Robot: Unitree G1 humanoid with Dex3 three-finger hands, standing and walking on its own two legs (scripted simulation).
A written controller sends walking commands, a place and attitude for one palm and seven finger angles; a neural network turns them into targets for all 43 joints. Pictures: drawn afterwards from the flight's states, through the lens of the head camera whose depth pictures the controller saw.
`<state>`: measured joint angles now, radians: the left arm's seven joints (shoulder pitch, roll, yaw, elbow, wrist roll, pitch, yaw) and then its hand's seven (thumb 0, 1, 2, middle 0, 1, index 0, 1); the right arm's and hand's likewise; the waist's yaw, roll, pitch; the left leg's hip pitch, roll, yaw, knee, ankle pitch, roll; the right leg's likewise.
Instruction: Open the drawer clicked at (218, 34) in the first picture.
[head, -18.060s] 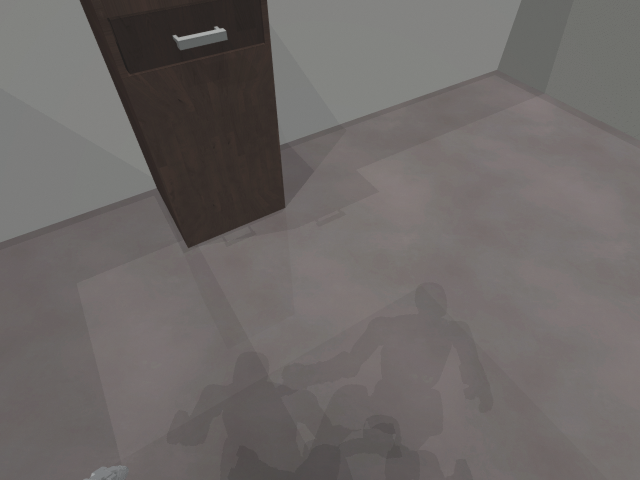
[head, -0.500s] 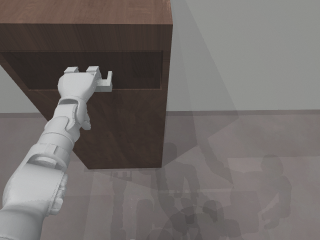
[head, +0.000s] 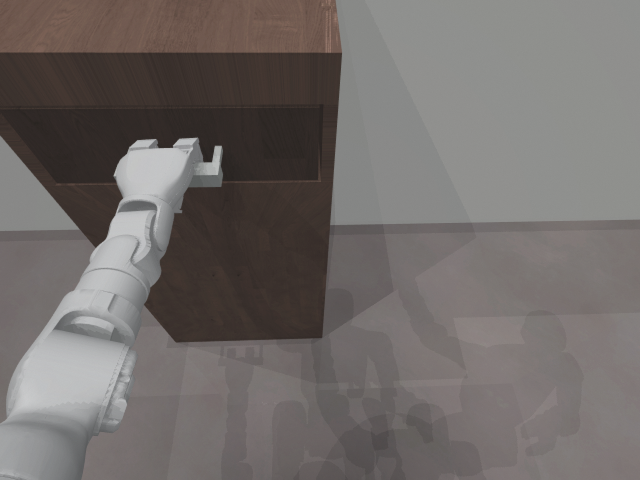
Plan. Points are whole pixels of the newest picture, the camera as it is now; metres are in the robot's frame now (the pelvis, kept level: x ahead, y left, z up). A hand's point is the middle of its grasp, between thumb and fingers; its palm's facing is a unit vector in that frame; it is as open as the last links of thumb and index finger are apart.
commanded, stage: close the thumb around the handle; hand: left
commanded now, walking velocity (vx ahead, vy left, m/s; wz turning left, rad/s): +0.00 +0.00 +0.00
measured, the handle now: (173, 164) +0.53 +0.19 +0.07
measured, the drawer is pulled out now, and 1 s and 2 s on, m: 0.00 0.01 0.06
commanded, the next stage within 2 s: pull the drawer open in 0.08 s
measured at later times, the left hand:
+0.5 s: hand (170, 208) +0.47 +0.19 +0.05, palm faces -0.02 -0.06 -1.00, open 5.7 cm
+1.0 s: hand (168, 209) +0.47 +0.19 +0.05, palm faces -0.05 -0.04 -1.00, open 5.7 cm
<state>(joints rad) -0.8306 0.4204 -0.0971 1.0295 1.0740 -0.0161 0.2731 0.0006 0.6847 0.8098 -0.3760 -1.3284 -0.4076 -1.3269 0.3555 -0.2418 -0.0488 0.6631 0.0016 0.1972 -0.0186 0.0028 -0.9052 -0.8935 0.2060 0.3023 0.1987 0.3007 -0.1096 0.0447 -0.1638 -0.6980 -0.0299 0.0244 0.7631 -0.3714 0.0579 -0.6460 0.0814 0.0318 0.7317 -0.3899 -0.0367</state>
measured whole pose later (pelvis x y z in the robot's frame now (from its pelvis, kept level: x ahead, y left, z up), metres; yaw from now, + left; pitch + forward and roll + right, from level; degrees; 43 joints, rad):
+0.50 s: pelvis +0.02 +0.00 +0.01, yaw -2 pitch +17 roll -1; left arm -0.63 0.43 -0.06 0.83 1.05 -0.03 0.26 0.01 0.72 0.76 -0.29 -1.35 -0.39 -1.35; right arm 0.34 -0.25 -0.06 0.64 0.01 0.22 -0.01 0.00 -0.91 -0.89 0.21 0.30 0.20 0.30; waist -0.09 0.05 -0.17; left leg -0.62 -0.02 0.06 0.70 -0.37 0.06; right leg -0.58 0.09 0.07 0.68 -0.38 -0.04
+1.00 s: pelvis +0.00 -0.01 +0.00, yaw +0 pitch +17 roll -1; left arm -0.77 0.43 -0.10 0.98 1.07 -0.05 0.26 -0.01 0.68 0.80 -0.33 -1.35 -0.41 -1.35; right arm 0.32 -0.25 -0.05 0.66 0.00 0.20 -0.03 0.00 -0.91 -0.89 0.21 0.30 0.20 0.30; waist -0.09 0.04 -0.16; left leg -0.66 -0.03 0.02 0.74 -0.36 0.05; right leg -0.61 0.08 0.03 0.72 -0.39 -0.05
